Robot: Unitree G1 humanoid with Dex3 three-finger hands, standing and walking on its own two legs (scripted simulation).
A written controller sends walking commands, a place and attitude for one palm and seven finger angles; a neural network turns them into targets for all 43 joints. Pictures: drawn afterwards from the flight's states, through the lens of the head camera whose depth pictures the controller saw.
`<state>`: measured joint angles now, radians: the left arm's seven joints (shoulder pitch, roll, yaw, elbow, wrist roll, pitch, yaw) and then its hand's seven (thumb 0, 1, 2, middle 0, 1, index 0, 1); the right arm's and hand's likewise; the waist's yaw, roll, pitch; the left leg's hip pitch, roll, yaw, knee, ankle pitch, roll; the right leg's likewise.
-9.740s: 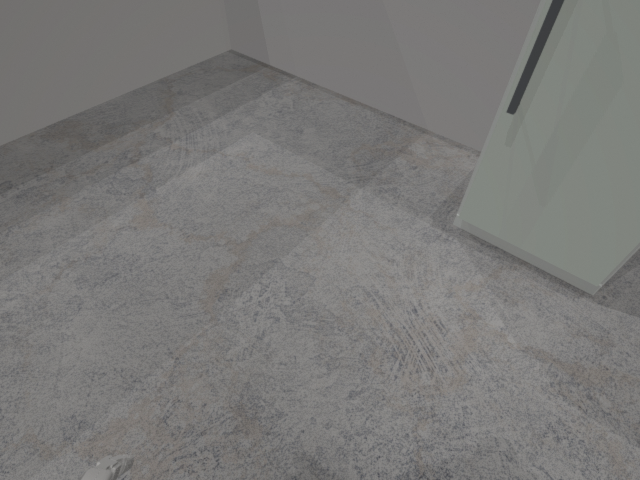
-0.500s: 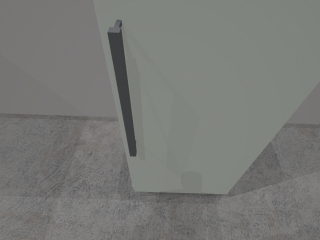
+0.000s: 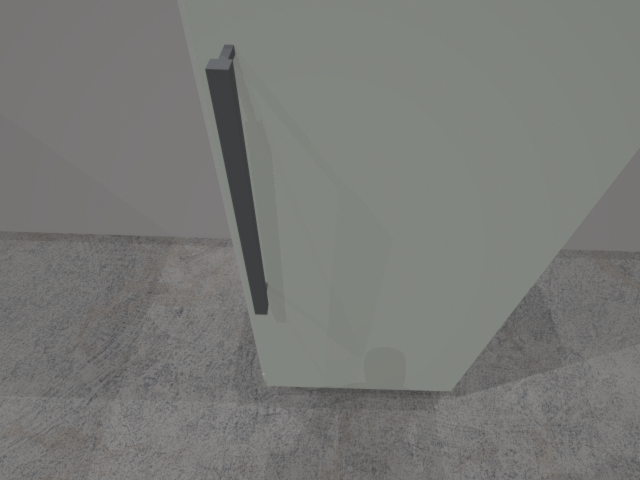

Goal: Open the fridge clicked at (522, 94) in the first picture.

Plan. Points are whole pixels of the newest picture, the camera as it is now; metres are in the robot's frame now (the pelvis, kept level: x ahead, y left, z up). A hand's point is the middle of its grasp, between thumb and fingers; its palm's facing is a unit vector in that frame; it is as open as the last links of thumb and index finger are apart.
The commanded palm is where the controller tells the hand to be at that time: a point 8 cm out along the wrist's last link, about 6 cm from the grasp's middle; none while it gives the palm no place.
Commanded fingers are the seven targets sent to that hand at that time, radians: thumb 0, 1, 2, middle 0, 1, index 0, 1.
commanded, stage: look again from close up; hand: left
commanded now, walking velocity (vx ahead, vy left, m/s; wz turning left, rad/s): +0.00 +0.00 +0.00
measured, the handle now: (249, 214) +0.45 +0.14 +0.07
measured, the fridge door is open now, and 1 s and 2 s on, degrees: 0 0 0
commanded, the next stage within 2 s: raise the hand to about handle height in 0.02 s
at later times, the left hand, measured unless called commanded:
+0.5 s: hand (209, 449) +0.16 +0.15 -0.04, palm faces -0.01 -1.00 +0.01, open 8.3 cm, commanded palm +0.12 +0.23 -0.04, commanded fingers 0.00 0.43 0.70 -0.23 -0.60 -0.23 -0.60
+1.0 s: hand (146, 393) +0.21 +0.22 +0.01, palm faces +0.13 -0.99 -0.05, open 11.3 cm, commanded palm +0.17 +0.27 +0.01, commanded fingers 0.00 -0.15 0.45 -0.28 -0.98 -0.28 -0.98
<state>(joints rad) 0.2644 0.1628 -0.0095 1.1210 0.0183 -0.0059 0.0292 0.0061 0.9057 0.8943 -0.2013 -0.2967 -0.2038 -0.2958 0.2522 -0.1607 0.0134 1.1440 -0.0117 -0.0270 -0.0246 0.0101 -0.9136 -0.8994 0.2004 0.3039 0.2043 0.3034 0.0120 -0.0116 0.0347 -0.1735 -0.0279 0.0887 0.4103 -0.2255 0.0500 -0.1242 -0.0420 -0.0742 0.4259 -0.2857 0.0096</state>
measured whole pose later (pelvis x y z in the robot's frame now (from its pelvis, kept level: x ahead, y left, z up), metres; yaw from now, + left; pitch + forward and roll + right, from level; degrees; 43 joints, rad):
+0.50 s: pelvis -0.05 -0.04 -0.06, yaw +0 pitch +8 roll +1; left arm 0.32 0.19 0.17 0.26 -0.26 -0.49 -0.33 0.01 0.66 0.79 -0.22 -0.46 -0.22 -0.46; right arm 0.15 -0.27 -0.05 0.57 0.03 -0.22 0.00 0.01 -0.91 -0.90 0.20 0.30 0.21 0.30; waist -0.01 -0.04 -0.10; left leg -0.68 0.03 0.07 0.92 -0.38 0.00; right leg -0.64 -0.02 -0.09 0.96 -0.47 -0.05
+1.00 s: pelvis -0.03 -0.03 -0.05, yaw +0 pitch +11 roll -1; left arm 0.30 0.29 0.36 0.10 -0.37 -0.31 -0.33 0.01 0.08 0.54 -0.26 -0.83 -0.26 -0.83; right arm 0.29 -0.22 0.00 0.63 0.03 -0.24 -0.07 0.02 -0.90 -0.90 0.21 0.30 0.21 0.30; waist -0.01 0.03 -0.08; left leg -0.69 0.05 0.05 0.91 -0.40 0.01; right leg -0.62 0.00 -0.10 0.89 -0.46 -0.04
